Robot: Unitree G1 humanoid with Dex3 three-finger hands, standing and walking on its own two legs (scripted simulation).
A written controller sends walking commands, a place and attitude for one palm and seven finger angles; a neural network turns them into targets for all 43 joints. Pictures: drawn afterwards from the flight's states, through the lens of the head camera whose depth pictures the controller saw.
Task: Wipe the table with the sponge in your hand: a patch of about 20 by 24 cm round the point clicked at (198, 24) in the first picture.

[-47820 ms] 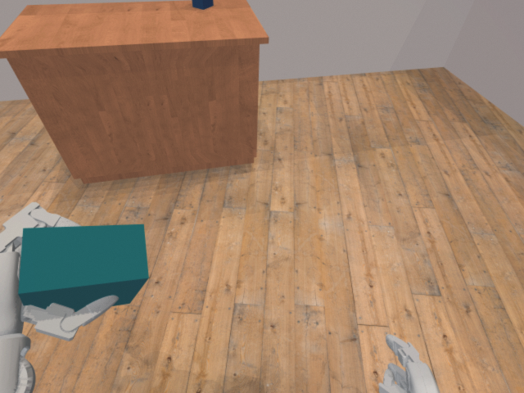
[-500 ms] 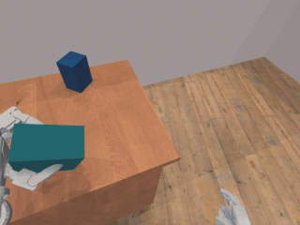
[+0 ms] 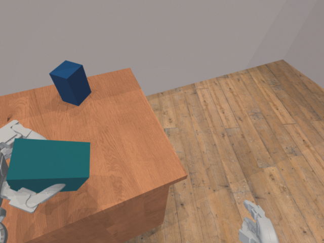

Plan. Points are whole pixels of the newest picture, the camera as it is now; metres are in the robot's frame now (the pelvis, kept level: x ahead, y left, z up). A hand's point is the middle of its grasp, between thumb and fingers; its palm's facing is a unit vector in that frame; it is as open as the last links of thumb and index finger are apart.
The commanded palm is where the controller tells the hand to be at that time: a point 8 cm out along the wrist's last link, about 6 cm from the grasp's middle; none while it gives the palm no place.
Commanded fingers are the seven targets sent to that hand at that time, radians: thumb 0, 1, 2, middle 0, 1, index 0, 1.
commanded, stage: shuffle to correct the standing spot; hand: left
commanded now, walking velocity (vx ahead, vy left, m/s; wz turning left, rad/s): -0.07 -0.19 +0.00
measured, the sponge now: (61, 168) +0.23 +0.21 +0.13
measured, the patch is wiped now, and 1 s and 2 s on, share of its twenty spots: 0.00 0.00 0.00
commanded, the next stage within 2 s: none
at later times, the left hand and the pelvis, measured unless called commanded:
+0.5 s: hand (32, 167) +0.21 +0.24 +0.16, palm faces +0.30 -0.86 -0.42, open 10.2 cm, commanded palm +0.16 +0.28 +0.18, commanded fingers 0.00 0.10 1.30 -1.20 -1.60 -1.20 -1.60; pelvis +0.00 +0.00 +0.00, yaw +0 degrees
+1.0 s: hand (36, 165) +0.22 +0.24 +0.16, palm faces +0.32 -0.86 -0.40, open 10.2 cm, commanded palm +0.16 +0.28 +0.18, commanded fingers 0.00 0.10 1.30 -1.20 -1.60 -1.20 -1.60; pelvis +0.00 +0.00 +0.00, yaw +0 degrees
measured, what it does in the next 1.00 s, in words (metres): stands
